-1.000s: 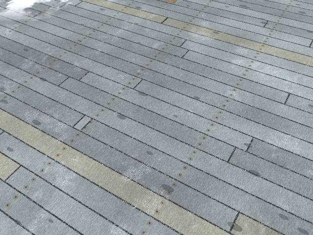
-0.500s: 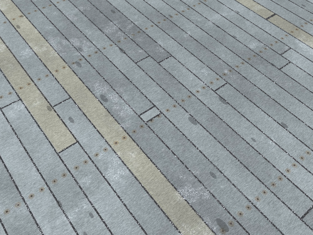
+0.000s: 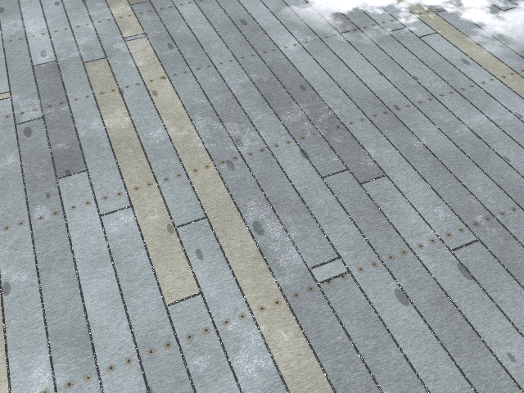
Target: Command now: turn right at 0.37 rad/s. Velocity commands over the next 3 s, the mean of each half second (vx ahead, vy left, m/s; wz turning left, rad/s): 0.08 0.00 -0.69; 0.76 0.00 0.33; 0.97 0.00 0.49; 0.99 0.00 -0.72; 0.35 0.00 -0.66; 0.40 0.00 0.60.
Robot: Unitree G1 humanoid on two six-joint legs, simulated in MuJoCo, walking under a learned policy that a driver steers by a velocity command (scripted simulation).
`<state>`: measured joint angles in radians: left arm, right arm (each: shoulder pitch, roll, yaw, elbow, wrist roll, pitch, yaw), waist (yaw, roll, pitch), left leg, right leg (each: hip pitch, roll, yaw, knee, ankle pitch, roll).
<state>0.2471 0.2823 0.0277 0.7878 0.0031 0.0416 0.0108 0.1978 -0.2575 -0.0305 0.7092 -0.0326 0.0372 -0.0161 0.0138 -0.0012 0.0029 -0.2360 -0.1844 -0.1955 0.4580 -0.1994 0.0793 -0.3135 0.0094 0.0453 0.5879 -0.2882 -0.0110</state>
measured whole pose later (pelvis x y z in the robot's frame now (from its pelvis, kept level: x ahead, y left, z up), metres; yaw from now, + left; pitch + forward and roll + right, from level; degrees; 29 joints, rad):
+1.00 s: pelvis +0.22 -0.12 +0.00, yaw -12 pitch +3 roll -1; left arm 0.30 0.27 0.03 0.75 0.04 -0.08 0.01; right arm 0.30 -0.32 -0.07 0.80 -0.03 -0.01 0.06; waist 0.00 0.05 -0.03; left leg -0.63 0.04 0.00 1.20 -0.25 0.07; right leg -0.08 0.01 -0.10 0.33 -0.31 0.00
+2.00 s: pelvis +1.13 -0.12 +0.00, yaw -19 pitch +2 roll +0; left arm 0.49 0.29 0.07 0.90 0.00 -0.06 -0.02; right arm -0.05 -0.23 0.06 0.57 -0.05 -0.07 0.02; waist 0.12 0.00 0.02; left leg -0.71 0.13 -0.11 0.74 -0.03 -0.05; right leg -0.02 0.19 0.18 0.33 -0.30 -0.17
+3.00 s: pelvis +1.48 -0.18 -0.01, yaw -17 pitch +3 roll -2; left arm 0.13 0.29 0.05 0.68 0.06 -0.01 -0.01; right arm 0.41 -0.28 -0.06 0.76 -0.02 0.03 0.03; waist -0.07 -0.05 -0.06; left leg -0.24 -0.04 0.03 0.60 -0.41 0.10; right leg -0.56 -0.07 -0.02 1.04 -0.33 0.05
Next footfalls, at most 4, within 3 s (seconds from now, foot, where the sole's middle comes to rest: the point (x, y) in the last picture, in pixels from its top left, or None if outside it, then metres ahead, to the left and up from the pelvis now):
0.02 right None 0.06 -0.11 -0.77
0.44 left None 0.11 0.07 -0.77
0.80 right None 0.15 -0.22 -0.77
1.26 left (311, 359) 0.61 -0.08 -0.77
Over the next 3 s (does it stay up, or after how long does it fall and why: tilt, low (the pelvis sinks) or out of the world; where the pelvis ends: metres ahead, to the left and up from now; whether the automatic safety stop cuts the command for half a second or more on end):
stays up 1.48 -0.18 -0.01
